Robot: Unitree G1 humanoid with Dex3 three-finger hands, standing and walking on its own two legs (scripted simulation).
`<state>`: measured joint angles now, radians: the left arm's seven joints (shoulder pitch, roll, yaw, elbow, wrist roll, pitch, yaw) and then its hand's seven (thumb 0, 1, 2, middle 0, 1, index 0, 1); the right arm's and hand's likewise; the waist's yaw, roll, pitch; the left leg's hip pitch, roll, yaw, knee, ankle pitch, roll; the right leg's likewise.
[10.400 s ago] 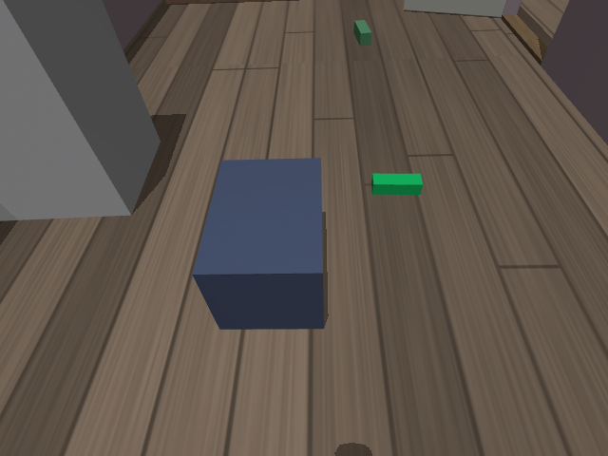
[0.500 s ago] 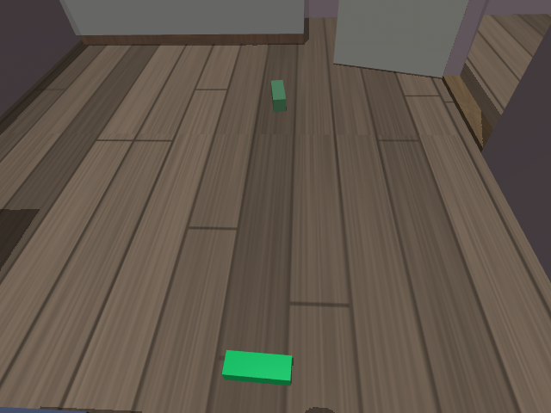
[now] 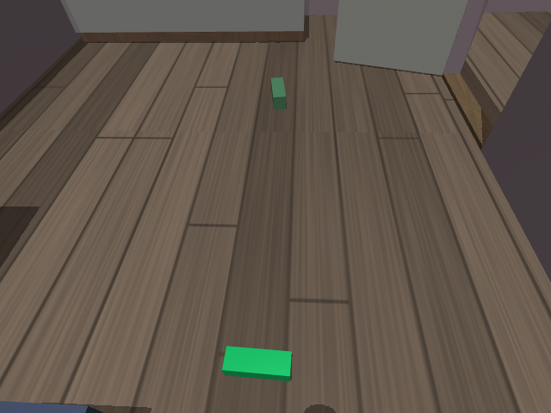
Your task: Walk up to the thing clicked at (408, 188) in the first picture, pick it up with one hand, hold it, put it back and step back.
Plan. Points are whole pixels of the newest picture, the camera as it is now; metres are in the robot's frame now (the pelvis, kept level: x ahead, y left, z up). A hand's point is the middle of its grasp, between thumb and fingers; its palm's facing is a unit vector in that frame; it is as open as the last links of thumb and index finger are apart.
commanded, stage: stand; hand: left
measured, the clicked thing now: (258, 363) +0.40 +0.14 -0.75
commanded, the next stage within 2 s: walk up in 0.18 s
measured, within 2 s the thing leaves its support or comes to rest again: neither
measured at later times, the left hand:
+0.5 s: hand out of the picture +0.06 +0.24 -0.16, palm faces -0.03 -0.94 -0.34, open 7.4 cm
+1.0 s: hand out of the picture +0.08 +0.23 -0.16, palm faces -0.06 -0.94 -0.33, open 7.4 cm
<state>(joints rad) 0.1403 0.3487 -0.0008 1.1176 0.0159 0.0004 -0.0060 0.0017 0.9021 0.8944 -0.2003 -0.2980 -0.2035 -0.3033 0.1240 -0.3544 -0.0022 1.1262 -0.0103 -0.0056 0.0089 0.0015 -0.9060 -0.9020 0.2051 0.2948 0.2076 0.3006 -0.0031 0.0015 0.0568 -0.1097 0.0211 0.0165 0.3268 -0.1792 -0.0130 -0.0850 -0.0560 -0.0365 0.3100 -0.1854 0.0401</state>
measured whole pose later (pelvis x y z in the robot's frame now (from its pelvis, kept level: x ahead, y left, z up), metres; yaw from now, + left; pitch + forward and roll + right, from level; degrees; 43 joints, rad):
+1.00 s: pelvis -0.01 -0.02 -0.01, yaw -2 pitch -2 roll +0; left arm 0.14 0.37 0.05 0.99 0.02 0.05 -0.04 0.00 0.90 0.89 -0.20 -0.30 -0.20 -0.30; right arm 0.15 -0.37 -0.02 1.02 -0.01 -0.01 -0.01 0.00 -0.90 -0.90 0.21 0.30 0.21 0.30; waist 0.00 -0.01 0.09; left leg -0.18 0.07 0.04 0.45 -0.23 -0.04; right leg -0.19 -0.01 -0.01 0.46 -0.24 0.00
